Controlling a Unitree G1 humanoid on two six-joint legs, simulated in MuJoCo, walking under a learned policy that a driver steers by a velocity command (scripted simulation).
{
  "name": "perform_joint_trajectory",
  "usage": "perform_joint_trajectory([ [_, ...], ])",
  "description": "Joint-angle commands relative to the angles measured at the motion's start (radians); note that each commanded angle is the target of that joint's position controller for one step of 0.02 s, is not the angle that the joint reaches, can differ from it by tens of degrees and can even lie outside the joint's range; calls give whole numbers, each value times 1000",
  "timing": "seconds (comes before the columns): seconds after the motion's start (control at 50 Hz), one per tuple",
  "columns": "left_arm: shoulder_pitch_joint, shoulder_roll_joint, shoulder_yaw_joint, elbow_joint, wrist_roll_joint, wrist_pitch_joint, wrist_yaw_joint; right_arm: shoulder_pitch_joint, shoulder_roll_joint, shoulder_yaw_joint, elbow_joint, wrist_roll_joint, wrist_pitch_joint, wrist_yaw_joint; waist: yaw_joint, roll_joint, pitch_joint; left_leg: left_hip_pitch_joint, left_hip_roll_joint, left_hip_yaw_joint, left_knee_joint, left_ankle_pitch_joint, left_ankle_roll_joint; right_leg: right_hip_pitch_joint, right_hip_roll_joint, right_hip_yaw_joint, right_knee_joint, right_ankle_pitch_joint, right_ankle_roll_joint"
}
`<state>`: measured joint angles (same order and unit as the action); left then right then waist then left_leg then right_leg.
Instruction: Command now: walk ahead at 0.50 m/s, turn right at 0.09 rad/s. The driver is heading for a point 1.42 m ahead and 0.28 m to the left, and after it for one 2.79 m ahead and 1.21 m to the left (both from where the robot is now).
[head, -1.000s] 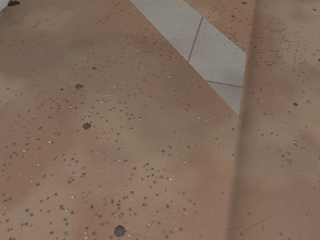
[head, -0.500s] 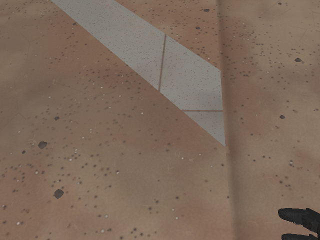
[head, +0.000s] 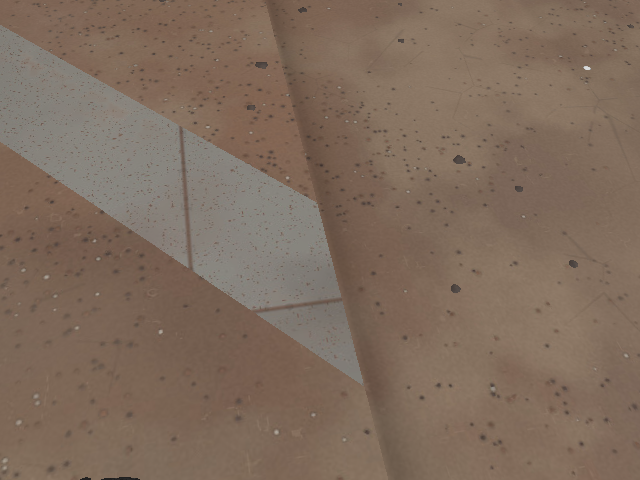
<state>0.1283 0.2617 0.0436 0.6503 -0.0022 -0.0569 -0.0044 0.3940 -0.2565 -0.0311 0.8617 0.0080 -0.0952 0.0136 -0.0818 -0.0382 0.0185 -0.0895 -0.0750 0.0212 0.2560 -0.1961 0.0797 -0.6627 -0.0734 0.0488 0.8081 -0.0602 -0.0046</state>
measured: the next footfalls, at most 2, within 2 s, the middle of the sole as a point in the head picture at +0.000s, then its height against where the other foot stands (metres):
right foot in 0.22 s outside the picture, level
left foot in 0.74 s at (237, 431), level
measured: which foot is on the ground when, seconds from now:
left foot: down 0.00-0.24, up 0.26-0.72, down 0.74-1.00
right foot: up 0.00-0.20, down 0.22-0.76, up 0.78-1.00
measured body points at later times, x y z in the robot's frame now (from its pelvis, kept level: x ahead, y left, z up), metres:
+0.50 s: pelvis +0.27 -0.03 +0.00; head +0.28 -0.04 +0.45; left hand +0.30 +0.24 -0.12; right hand +0.44 -0.29 -0.10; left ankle +0.39 +0.15 -0.66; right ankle +0.25 -0.11 -0.75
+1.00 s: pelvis +0.55 +0.06 +0.00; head +0.57 +0.07 +0.45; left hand +0.68 +0.33 -0.12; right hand +0.60 -0.22 -0.12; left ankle +0.56 +0.13 -0.75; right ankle +0.60 -0.11 -0.67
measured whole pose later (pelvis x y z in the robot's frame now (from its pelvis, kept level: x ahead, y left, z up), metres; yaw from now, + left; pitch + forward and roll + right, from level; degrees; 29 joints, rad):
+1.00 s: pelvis +0.55 +0.06 +0.00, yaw +0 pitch +1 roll +0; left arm 0.21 0.30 0.04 0.78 0.00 -0.06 0.00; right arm 0.30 -0.27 -0.03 0.87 0.00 -0.09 0.03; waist -0.04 -0.04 0.02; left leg -0.19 -0.07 0.05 0.32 -0.15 0.08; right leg -0.61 -0.10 0.03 1.00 -0.23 0.00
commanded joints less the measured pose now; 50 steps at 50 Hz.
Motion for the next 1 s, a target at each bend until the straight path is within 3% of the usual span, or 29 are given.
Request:
perform_joint_trajectory([
  [0.02, -90, 27, 7, -79, -1, -19, -7, -15, -165, -31, -57, -1, -13, -7, 16, 110, -20, -26, 219, -111, -72, 412, 104, 85, 41, -56, -81, 159, 5],
  [0.06, -150, 26, 7, -99, -8, -21, -15, 22, -158, -27, -43, 2, -5, -5, -3, 109, 8, 23, 243, -125, -58, 429, 110, 65, 50, -64, -117, 127, -3],
  [0.08, -193, 14, 1, -122, -16, -23, -19, 41, -155, -26, -26, 14, 10, -7, -18, 102, 44, 86, 260, -144, -46, 404, 112, 8, 48, -55, -201, 48, -14],
  [0.12, -249, 22, 2, -150, -24, -34, -38, 74, -176, -29, -5, 9, 32, -15, -27, 104, 63, 197, 318, -188, -15, 429, 124, -55, 52, -61, -256, -14, -37],
  [0.16, -199, 49, 12, -140, -21, -46, -48, 47, -208, -38, -4, 17, 43, -28, 15, 114, 35, 221, 332, -176, 41, 568, 118, 36, 74, -73, -322, -41, -65],
  [0.2, 7, 107, 44, -79, -15, -48, -36, -4, -217, -36, -11, 19, 45, -31, 136, 111, -100, 135, 273, -109, 248, 836, 86, 395, 118, -103, -393, 49, -118],
  [0.22, 210, 155, 64, -29, -7, -44, -23, -44, -194, -22, -39, 3, 35, -31, 224, 87, -231, -67, 230, -90, 464, 676, 58, 730, 12, 13, -353, 76, -173],
  [0.24, 326, 258, 85, -15, 3, -36, -10, 38, -83, 14, -68, -22, 10, -21, 200, -126, -384, -457, 65, -32, 824, 59, -13, 1127, -270, 418, -337, 34, -316],
  [0.26, 351, 187, 68, 1, 0, -30, -8, 60, -109, 15, -54, -1, -13, -9, 199, -165, -443, -630, 31, -145, 989, -358, -14, 1162, -338, 690, -458, -168, -387],
  [0.28, 264, 134, 49, -6, -7, -30, -6, -43, -179, -6, -76, 24, -24, -2, 190, -85, -252, -706, 98, -152, 1036, -293, -9, 1002, -299, 574, -509, -248, -337],
  [0.3, 194, 107, 37, -10, -7, -29, -9, -117, -173, -6, -96, 28, -25, 1, 164, -20, -138, -704, 137, -118, 1025, -203, -13, 847, -254, 452, -544, -213, -305],
  [0.32, 146, 84, 26, -10, -1, -32, -19, -141, -157, -6, -100, 16, -22, 1, 129, 34, -69, -678, 164, -107, 980, -138, -26, 716, -209, 375, -592, -147, -285],
  [0.36, 90, 61, 17, -4, 6, -45, -33, -96, -135, -9, -89, 7, 0, 0, 62, -6, -35, -581, 203, -107, 933, -66, -46, 553, -145, 267, -650, -39, -260],
  [0.42, 109, 95, 23, 35, 1, -60, -37, -111, -110, -6, -97, -1, 23, -11, 43, -21, -12, -596, 213, -87, 897, 25, -82, 462, -117, 157, -689, 56, -264],
  [0.48, 164, 112, 22, 75, 3, -55, -21, -229, -96, -2, -134, -11, 21, -16, 73, -12, 18, -645, 219, -78, 737, 189, -102, 462, -89, 85, -695, 125, -242],
  [0.54, 215, 131, 21, 105, -6, -49, -13, -342, -68, 9, -160, -9, 9, -6, 117, -17, 22, -588, 192, -44, 522, 322, -95, 487, -70, 36, -691, 135, -208],
  [0.64, 304, 171, 27, 168, -23, -26, -9, -496, -71, 19, -214, 9, -6, 23, 168, -22, 60, -605, 157, -35, 314, 261, -71, 674, -146, 68, -651, 58, -199],
  [0.7, 290, 190, 33, 185, -22, -5, 0, -447, -111, 8, -208, 9, -18, 35, 119, -51, 35, -497, 128, -28, 247, 150, -33, 745, -177, 71, -575, 179, -165],
  [0.72, 266, 197, 35, 183, -16, 1, 2, -365, -142, -7, -184, 8, -20, 34, 71, -61, -13, -381, 101, -9, 230, 129, -12, 745, -154, 47, -476, 333, -145],
  [0.74, 257, 183, 28, 175, -5, 7, 4, -210, -190, -32, -134, 7, -19, 28, 3, -46, -114, -177, 83, 6, 228, 142, 21, 705, -102, 10, -296, 441, -121],
  [0.76, 263, 149, 12, 143, 17, 7, 11, -21, -268, -54, -91, -2, -13, 19, -54, 49, -282, 135, 250, -167, 282, 237, 74, 523, -46, -27, -1, 202, -85],
  [0.78, 418, 3, -26, 137, 8, -15, -1, 27, -331, -71, -68, -6, 2, 19, 25, 352, -410, 490, 460, -633, 178, 19, 248, 89, 142, -39, 359, -422, -3],
  [0.8, 361, 100, -8, 148, -14, -34, -3, 34, -223, -45, -72, 13, 6, 24, -23, 274, -397, 481, 447, -749, 66, -175, 234, -41, 113, 87, 463, -517, -12],
  [0.82, 256, 160, 10, 122, -38, -43, -7, -31, -188, -35, -80, 9, 8, 21, -20, 210, -234, 350, 417, -606, 44, -192, 188, -108, 61, 68, 490, -443, -23],
  [0.84, 194, 158, 10, 107, -35, -45, -1, -106, -170, -30, -94, 1, 9, 20, 8, 124, -146, 202, 381, -497, 24, -113, 165, -84, 12, 34, 459, -351, -25],
  [0.86, 161, 153, 15, 99, -19, -43, 5, -158, -148, -26, -99, -8, 7, 22, 35, 100, -83, 68, 352, -415, -5, -6, 164, -43, -19, 24, 404, -291, -23],
  [0.9, 199, 124, 17, 109, -11, -25, 8, -189, -116, -18, -94, -18, -6, 25, 87, 132, -77, -48, 305, -316, -54, 112, 157, 75, -49, 31, 332, -231, -18],
  [0.94, 199, 95, 12, 111, -5, -11, 10, -177, -131, -22, -78, -13, -17, 23, 100, 126, -61, -86, 298, -254, -88, 190, 171, 84, -52, 15, 275, -210, -3],
  [1.0, 81, 77, 7, 71, 6, -7, 12, -139, -169, -35, -53, -9, -13, 5, 77, 93, -21, -76, 275, -175, -115, 276, 165, 24, -47, -5, 119, -73, 19],
])
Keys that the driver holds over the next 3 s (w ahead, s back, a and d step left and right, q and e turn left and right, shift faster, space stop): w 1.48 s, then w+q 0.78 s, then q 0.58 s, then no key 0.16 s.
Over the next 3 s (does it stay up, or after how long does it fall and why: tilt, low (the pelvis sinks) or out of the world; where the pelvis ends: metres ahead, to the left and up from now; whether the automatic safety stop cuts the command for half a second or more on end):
stays up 1.37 0.22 -0.01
